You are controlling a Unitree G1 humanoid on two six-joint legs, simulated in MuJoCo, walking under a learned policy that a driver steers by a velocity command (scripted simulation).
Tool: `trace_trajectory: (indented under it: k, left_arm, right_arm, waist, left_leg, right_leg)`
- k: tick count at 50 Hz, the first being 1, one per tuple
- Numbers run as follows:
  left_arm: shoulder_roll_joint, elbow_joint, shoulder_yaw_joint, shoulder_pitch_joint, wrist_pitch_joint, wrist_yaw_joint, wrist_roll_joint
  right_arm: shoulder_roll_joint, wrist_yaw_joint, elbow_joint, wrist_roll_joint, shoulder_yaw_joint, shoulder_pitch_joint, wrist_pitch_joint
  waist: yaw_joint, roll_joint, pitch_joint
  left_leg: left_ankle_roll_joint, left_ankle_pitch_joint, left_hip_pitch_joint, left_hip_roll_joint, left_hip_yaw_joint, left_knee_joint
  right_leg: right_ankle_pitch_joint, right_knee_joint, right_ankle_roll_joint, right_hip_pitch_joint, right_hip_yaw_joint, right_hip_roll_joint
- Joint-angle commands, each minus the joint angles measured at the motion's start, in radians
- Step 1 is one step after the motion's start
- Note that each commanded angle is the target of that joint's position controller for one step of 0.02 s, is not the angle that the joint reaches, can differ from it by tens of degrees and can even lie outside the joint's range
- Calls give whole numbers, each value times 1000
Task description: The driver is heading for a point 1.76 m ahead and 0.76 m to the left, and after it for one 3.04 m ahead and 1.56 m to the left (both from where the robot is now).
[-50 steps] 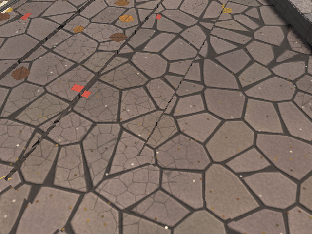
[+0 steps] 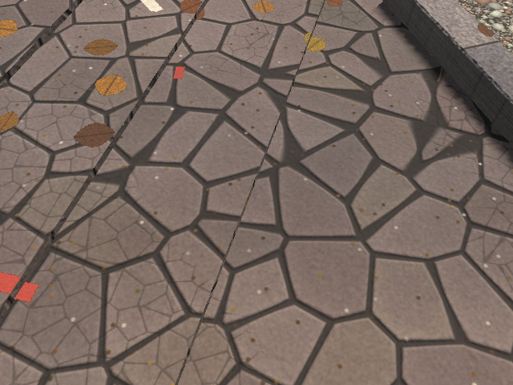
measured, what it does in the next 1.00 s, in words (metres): walks ahead, turning left: right foot 0.03 m lower, then left foot 0.03 m higher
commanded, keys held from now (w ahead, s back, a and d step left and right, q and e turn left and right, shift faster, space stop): q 0.94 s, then no key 0.06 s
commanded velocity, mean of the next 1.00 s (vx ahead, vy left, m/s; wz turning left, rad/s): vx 0.07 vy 0.00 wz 0.56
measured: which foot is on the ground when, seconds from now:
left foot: down 0.00-0.24, up 0.26-0.72, down 0.74-1.00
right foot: up 0.00-0.22, down 0.24-0.74, up 0.76-1.00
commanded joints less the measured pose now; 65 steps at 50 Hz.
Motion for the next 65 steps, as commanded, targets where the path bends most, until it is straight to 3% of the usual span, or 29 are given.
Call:
trace_trajectory:
  k: [1, 6, 9, 11, 12, 13, 14, 15, 16, 18, 20, 28, 35, 36, 37, 38, 39, 40, 42, 43, 49, 54, 57, 59, 60, 61, 62, 64, 65]
  left_arm:
    - [70, -40, 21, 45, 6, 13, -1]
    - [64, -75, 19, -90, 7, -14, -15]
    - [92, -67, 32, -73, -2, -23, -15]
    - [87, -35, 36, 10, -18, -19, -7]
    - [115, -30, 39, 57, -20, -10, 7]
    - [123, -39, 35, 102, -10, -5, 25]
    - [133, -24, 43, 130, 6, -15, -6]
    - [130, -32, 48, 79, 21, -10, -17]
    - [84, -56, 34, 32, 37, -2, -6]
    - [71, -74, 14, -48, 60, 5, 12]
    - [80, -53, 16, -38, 70, 16, 16]
    - [106, -4, 35, 15, 94, 39, 2]
    - [153, 24, 59, 10, 104, 21, -30]
    - [141, 36, 58, 34, 105, 21, -40]
    - [104, 57, 52, 89, 104, 20, -42]
    - [41, -20, 31, 66, 95, 14, 2]
    - [106, -46, 57, -115, 84, 17, 5]
    - [104, -48, 61, -110, 85, 14, -16]
    - [112, -4, 68, -34, 100, 31, -8]
    - [112, 3, 71, -24, 104, 34, 1]
    - [59, -8, 49, -48, 94, 17, -23]
    - [56, -10, 39, -69, 86, -8, -34]
    - [37, 14, 33, -19, 80, -29, -38]
    - [-4, 42, 22, 22, 76, -42, -30]
    - [27, 43, 22, 41, 75, -43, -14]
    - [100, 21, 29, 44, 76, -42, 0]
    - [93, 9, 19, -32, 70, -40, 4]
    - [93, 4, 32, -60, 67, -29, -12]
    - [123, 6, 38, -28, 67, -24, -13]
  right_arm:
    - [-185, -31, -58, 21, -55, -25, 9]
    - [-158, -64, -54, 16, -56, -1, 61]
    - [-134, -79, -79, 6, -53, -19, 73]
    - [-94, -79, -97, 5, -40, -33, 74]
    - [-28, -70, -102, -8, -19, 23, 69]
    - [-30, -62, -89, 4, -14, 169, 62]
    - [-116, -52, -83, 9, -29, 247, 57]
    - [-179, -58, -82, 21, -49, 190, 68]
    - [-203, -69, -78, 20, -63, 106, 92]
    - [-182, -84, -109, 13, -66, 18, 135]
    - [-122, -83, -130, 7, -54, 31, 137]
    - [-64, -75, -203, -1, -28, -58, 118]
    - [-76, -37, -211, 1, -30, -22, 113]
    - [-91, -33, -189, 3, -41, 32, 114]
    - [-141, -33, -178, 4, -61, 80, 115]
    - [-310, -49, -197, 3, -104, 86, 120]
    - [-263, -41, -215, -44, -89, 86, 90]
    - [-233, -38, -213, -55, -75, 31, 66]
    - [-173, -38, -228, -2, -64, -104, 56]
    - [-156, -43, -230, 3, -54, -129, 59]
    - [-148, -67, -205, 0, -52, -71, 72]
    - [-160, -65, -195, -13, -55, -69, 86]
    - [-109, -60, -182, -18, -33, -91, 86]
    - [-49, -56, -157, -24, -7, -81, 76]
    - [-30, -52, -143, -39, -1, -44, 65]
    - [-15, -50, -136, -57, 2, 8, 54]
    - [-56, -49, -159, -50, -7, 8, 44]
    - [-123, -64, -167, -38, -32, -109, 41]
    - [-119, -70, -168, -33, -39, -145, 47]
  waist:
    - [38, 79, -148]
    - [-1, 118, -157]
    - [13, 138, -141]
    - [51, 110, -164]
    - [36, -38, -255]
    - [-1, -182, -308]
    - [-14, -183, -368]
    - [-3, -151, -318]
    - [18, -60, -258]
    - [12, -47, -135]
    - [7, -106, -123]
    - [53, -110, -181]
    - [30, -152, -158]
    - [11, -135, -159]
    - [5, -38, -139]
    - [30, 377, -131]
    - [-66, 266, -146]
    - [-28, 226, -136]
    - [37, 165, -105]
    - [53, 162, -115]
    - [33, 156, -158]
    - [-1, 174, -144]
    - [13, 146, -154]
    - [39, 117, -154]
    - [21, 73, -159]
    - [-17, -109, -161]
    - [-54, -185, -122]
    - [4, -180, -64]
    - [25, -156, -54]
  left_leg:
    - [130, 583, -30, 189, -131, -32]
    - [78, 275, 3, 173, -256, 74]
    - [67, 191, 54, 185, -367, 200]
    - [12, 73, 39, 109, -325, 371]
    - [-34, -337, -152, 33, -227, 631]
    - [-86, -695, -360, -68, -155, 846]
    - [-135, -660, -434, -6, -132, 1004]
    - [-170, -550, -487, 47, -93, 1116]
    - [-182, -466, -486, 79, -76, 1143]
    - [-195, -359, -418, 91, -35, 1161]
    - [-203, -303, -376, 91, 11, 1114]
    - [-211, -288, -421, 180, 47, 865]
    - [-104, -240, -115, 150, 189, 387]
    - [-72, -167, -23, 123, 194, 263]
    - [-15, -46, 97, 155, 76, 119]
    - [189, 185, 195, 479, -427, 7]
    - [299, 212, 78, 518, -516, -15]
    - [250, 172, 44, 473, -396, -27]
    - [130, 120, 19, 373, -264, -18]
    - [118, 190, -18, 344, -223, -4]
    - [121, 126, 88, 301, -215, 10]
    - [146, 19, 6, 309, -282, 42]
    - [138, 36, -29, 301, -277, 121]
    - [71, -13, -91, 233, -197, 194]
    - [14, -96, -146, 188, -146, 292]
    - [-61, -340, -250, 95, -29, 515]
    - [-114, -397, -199, 105, 13, 455]
    - [-116, -176, -155, 135, 31, 378]
    - [-104, -142, -161, 123, 38, 391]
  right_leg:
    - [210, -157, 41, 134, -40, 57]
    - [331, -395, 36, 186, 15, 106]
    - [282, -488, 14, 198, 71, 79]
    - [516, -655, -14, 357, 40, 23]
    - [878, -524, -79, 627, 160, -155]
    - [1224, -431, -239, 811, 367, -350]
    - [1183, -423, -333, 831, 469, -444]
    - [882, -458, -340, 762, 452, -419]
    - [616, -502, -301, 646, 360, -340]
    - [467, -586, -273, 390, 214, -235]
    - [445, -624, -267, 342, 94, -167]
    - [395, -647, -316, 512, 20, -250]
    - [283, -617, -268, 416, -84, -264]
    - [240, -573, -223, 373, -113, -246]
    - [99, -447, -129, 258, -179, -189]
    - [-282, -135, 12, -64, -294, 13]
    - [-405, 124, 22, -119, -72, 61]
    - [-323, 210, 2, -104, -31, 44]
    - [-154, 181, 2, -82, -33, 20]
    - [-109, 216, 13, -25, -46, 30]
    - [-2, -28, 41, 34, -37, 59]
    - [-52, -221, 32, 192, -39, 56]
    - [0, -385, 6, 308, -42, 27]
    - [195, -626, -26, 474, -84, 40]
    - [276, -592, -52, 538, -23, -19]
    - [554, -543, -118, 570, 133, -158]
    - [598, -568, -259, 411, 226, -253]
    - [276, -608, -223, 341, 220, -162]
    - [240, -606, -206, 340, 224, -146]
Next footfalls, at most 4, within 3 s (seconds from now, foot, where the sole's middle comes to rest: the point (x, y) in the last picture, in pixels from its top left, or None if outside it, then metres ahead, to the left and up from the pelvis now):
0.24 right None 0.26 -0.12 -0.81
0.74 left None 0.10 0.10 -0.78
1.20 right None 0.21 -0.10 -0.81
1.92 right None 0.40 -0.12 -0.81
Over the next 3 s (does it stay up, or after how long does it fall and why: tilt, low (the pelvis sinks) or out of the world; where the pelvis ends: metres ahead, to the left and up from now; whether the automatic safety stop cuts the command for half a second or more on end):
stays up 0.81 0.02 -0.03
